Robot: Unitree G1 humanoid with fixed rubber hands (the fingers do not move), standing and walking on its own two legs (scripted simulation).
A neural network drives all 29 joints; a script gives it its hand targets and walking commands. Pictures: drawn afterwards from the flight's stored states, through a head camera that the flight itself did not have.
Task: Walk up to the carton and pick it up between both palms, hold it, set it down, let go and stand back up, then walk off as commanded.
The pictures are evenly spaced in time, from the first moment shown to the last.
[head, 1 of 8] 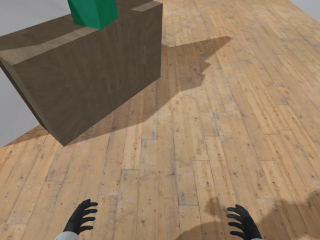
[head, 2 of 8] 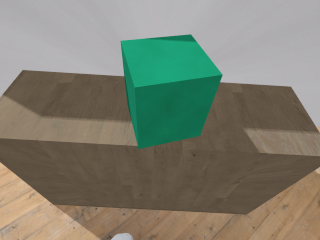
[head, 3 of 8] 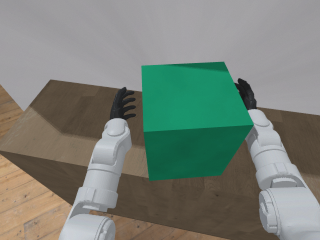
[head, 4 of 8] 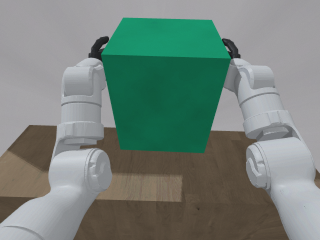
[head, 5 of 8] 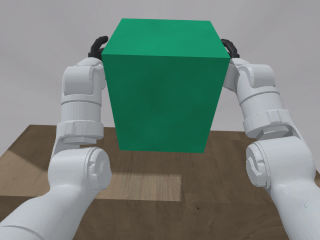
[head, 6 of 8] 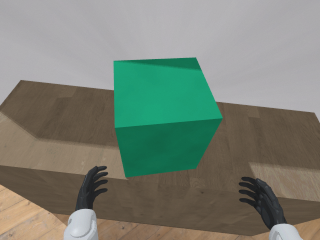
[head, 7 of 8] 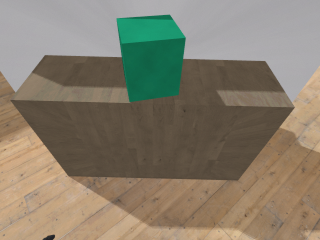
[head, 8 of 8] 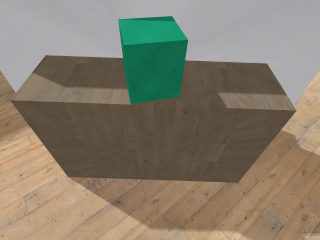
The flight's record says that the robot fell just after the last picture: no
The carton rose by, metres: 0.21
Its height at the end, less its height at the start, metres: +0.00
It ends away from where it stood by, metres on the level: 0.04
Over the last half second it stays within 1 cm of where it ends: yes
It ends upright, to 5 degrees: yes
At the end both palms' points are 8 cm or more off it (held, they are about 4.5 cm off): yes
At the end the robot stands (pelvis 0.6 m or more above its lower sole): yes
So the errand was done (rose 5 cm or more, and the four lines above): yes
